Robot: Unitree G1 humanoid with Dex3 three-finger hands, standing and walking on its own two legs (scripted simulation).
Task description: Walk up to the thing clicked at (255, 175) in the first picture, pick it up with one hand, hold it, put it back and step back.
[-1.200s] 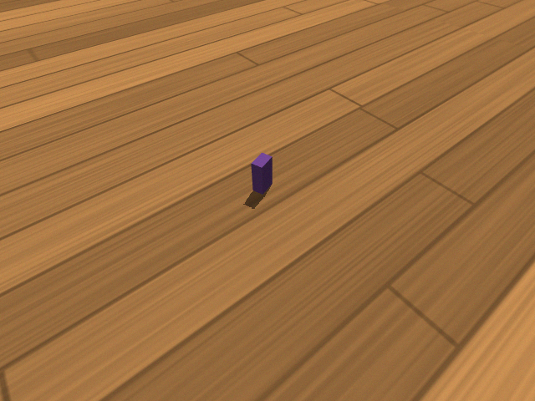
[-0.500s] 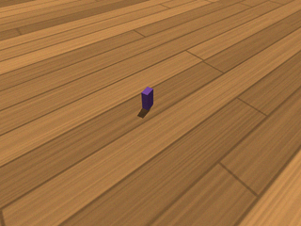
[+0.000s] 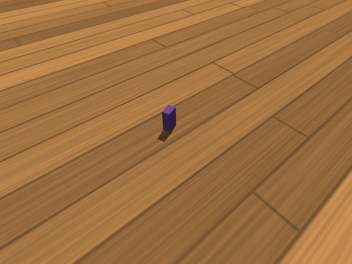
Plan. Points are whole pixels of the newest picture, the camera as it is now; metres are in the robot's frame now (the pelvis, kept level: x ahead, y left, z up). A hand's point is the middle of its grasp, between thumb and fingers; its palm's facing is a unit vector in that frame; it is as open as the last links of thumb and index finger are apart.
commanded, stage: walk up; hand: left
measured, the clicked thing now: (169, 118) +1.29 +0.11 -0.69
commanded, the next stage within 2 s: none
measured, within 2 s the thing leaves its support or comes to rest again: neither
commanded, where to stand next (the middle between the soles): +0.93 -0.07 m, yaw -5 degrees
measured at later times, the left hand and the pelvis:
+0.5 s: hand (108, 261) +0.18 +0.20 -0.14, palm faces -0.04 -0.93 -0.37, open 7.4 cm; pelvis +0.15 -0.07 -0.01, yaw -3 degrees
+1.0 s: hand (129, 159) +0.49 +0.20 -0.14, palm faces -0.17 -0.90 -0.40, open 7.4 cm; pelvis +0.39 -0.08 -0.02, yaw -6 degrees
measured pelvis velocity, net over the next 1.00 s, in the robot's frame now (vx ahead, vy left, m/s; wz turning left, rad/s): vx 0.39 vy -0.08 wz -0.11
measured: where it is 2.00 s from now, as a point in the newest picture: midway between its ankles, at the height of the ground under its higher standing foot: (195, 182)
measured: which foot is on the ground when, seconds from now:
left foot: down 0.00-0.22, up 0.24-0.60, down 0.62-1.00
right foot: up 0.00-0.20, down 0.22-0.64, up 0.66-1.00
